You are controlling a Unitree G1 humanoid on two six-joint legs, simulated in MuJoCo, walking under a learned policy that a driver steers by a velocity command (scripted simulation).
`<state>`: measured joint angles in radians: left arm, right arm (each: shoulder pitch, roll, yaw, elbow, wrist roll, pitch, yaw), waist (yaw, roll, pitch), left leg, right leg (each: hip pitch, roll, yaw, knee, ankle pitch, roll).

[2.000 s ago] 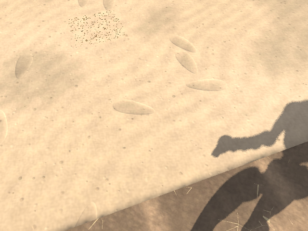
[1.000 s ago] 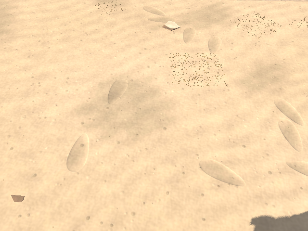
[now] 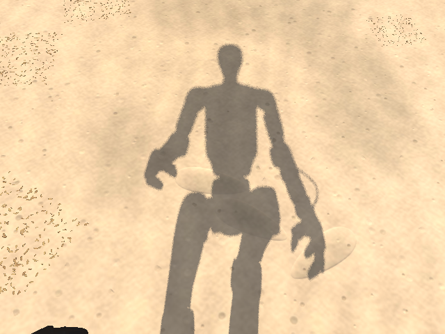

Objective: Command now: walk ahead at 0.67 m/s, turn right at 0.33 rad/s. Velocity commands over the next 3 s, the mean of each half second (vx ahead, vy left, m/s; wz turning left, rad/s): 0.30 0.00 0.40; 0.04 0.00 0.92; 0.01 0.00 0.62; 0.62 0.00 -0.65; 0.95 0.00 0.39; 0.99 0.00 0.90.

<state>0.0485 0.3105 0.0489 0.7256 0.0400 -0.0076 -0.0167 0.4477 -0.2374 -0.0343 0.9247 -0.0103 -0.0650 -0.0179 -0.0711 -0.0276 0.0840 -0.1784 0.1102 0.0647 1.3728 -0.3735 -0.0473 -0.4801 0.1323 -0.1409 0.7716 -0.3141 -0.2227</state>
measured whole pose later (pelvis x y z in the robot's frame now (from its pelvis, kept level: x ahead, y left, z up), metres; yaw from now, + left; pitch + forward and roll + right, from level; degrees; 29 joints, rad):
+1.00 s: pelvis +0.40 -0.02 +0.05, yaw +44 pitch +2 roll -1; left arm 0.11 0.25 0.06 0.71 0.02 0.01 0.06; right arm 0.21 -0.35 -0.10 0.56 0.03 0.07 -0.01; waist 0.00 0.06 0.05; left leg -0.61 0.05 -0.05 1.13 -0.34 -0.11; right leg -0.26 -0.01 -0.07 0.41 -0.18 -0.02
